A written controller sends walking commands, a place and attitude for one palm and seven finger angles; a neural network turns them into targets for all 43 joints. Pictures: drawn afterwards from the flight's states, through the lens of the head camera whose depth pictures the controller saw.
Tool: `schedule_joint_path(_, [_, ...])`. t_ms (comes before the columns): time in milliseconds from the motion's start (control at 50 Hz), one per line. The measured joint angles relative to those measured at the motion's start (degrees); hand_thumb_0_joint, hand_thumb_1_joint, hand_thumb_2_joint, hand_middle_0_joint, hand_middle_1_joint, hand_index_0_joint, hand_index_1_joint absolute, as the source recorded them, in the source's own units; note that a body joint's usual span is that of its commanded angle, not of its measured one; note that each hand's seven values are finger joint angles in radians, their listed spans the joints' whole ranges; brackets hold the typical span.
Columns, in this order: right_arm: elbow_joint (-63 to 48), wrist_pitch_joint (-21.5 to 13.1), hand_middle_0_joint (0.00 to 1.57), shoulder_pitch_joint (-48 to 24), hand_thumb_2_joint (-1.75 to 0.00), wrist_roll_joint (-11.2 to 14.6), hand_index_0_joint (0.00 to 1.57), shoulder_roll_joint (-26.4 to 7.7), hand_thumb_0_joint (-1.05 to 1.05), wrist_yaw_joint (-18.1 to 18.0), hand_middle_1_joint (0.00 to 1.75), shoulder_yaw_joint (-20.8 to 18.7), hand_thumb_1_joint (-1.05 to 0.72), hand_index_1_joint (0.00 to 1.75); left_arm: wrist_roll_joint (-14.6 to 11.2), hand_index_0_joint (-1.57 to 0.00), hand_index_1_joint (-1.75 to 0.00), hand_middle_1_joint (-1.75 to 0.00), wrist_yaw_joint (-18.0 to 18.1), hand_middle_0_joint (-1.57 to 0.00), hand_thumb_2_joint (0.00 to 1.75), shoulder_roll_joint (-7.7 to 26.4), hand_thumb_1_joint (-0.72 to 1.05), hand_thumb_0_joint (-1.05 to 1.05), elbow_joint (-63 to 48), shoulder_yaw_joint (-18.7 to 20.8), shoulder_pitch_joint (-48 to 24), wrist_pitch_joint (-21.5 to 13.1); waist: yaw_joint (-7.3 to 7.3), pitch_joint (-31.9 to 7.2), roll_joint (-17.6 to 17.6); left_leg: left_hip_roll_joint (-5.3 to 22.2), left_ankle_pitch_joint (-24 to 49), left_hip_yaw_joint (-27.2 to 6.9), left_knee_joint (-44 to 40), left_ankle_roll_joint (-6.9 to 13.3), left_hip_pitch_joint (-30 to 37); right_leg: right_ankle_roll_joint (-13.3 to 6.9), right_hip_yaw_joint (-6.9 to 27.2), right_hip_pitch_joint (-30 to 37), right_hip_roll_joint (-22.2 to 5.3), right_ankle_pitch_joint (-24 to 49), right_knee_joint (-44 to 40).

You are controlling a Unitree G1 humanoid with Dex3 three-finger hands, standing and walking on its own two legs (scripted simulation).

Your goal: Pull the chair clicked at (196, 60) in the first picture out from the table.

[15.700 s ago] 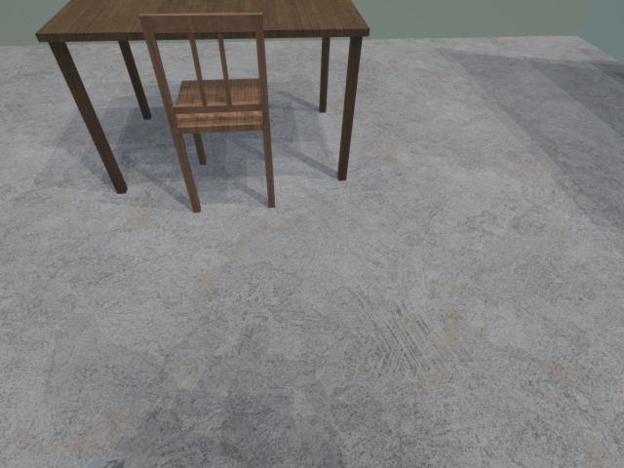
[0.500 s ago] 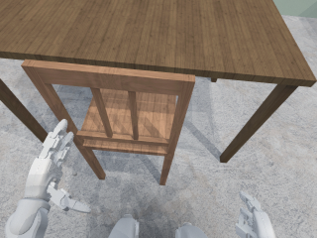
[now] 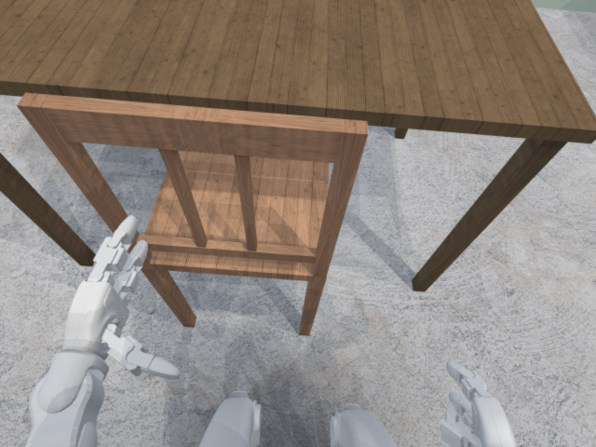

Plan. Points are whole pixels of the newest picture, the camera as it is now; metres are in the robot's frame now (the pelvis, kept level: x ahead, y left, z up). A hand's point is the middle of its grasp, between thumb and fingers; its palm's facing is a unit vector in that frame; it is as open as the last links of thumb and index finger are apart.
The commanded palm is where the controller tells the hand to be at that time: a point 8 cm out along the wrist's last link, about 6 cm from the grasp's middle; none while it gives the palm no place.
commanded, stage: aim the fingers beside a spindle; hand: left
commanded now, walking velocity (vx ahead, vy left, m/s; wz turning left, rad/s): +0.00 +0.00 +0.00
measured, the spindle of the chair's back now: (187, 203) +0.46 +0.18 +0.00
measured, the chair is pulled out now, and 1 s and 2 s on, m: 0.00 0.00 0.00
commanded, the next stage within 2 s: none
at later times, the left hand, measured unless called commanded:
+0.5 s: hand (172, 296) +0.30 +0.17 +0.02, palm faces -0.05 -1.00 -0.05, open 17.0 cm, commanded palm +0.29 +0.22 +0.01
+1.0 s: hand (188, 305) +0.30 +0.15 -0.01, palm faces -0.09 -1.00 +0.00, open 17.0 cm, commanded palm +0.29 +0.22 +0.01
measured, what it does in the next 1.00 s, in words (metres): stands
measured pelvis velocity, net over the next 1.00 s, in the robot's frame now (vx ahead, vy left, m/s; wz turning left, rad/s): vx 0.00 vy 0.00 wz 0.00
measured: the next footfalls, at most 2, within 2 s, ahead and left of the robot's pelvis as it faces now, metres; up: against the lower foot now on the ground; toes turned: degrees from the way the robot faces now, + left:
none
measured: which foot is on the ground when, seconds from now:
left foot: down 0.00-1.00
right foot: down 0.00-1.00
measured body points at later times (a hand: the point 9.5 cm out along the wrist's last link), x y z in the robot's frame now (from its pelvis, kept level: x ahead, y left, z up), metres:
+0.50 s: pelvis -0.01 +0.00 -0.01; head +0.09 +0.02 +0.42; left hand +0.30 +0.22 +0.02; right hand +0.16 -0.24 -0.11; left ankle +0.03 +0.11 -0.64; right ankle +0.00 -0.12 -0.64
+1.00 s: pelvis +0.00 +0.00 -0.01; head +0.10 +0.01 +0.42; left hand +0.30 +0.21 +0.00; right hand +0.16 -0.26 -0.11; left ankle +0.03 +0.11 -0.64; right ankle +0.00 -0.12 -0.64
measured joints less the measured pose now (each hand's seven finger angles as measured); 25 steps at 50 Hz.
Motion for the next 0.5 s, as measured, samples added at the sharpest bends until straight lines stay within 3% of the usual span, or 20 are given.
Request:
schedule_joint_path(160, [0.3, 0.1, 0.2, 0.3, -0.9, -0.4, 0.2, -0.1, 0.02, 0.5, 0.3, -0.3, -0.91, 0.3, 0.7, -0.06, -0.08, -0.08, 2.1, -0.06, 0.3, -0.9, -0.5, -0.02, -3.1, -1.7, 1.0, -2.9, 0.22, -0.6, 0.2, -0.1, -0.2, 0.1, 0.4, 0.2, -0.4, 0.2, 0.1, -0.4, -0.1, -0.1, 0.2])
schedule_joint_path(320, [-0.3, 1.5, 0.2, -0.5, -0.9, -0.4, 0.2, -0.2, 0.01, 0.8, 0.3, -0.2, -0.91, 0.3, 2.0, -0.06, -0.08, -0.08, 3.0, -0.06, 0.3, -1.8, -0.5, -0.01, 1.1, -3.3, -1.7, -1.6, 0.25, -0.5, 0.1, -0.3, -0.5, 0.2, 2.4, 0.3, -2.9, 0.3, 0.2, -2.9, -0.3, -0.7, 2.5])
schedule_joint_path(500, [0.7, 2.2, 0.2, -1.2, -0.9, -0.9, 0.2, 0.1, 0.01, 0.9, 0.3, 0.1, -0.91, 0.3, 3.5, -0.06, -0.08, -0.08, 5.4, -0.06, 0.3, -1.6, -0.5, -0.02, 1.6, -4.0, -6.3, -4.4, 0.36, -0.7, 0.1, -0.3, -0.6, -0.1, 3.8, 0.1, -5.1, 0.1, -0.1, -4.9, -0.4, -0.9, 4.0])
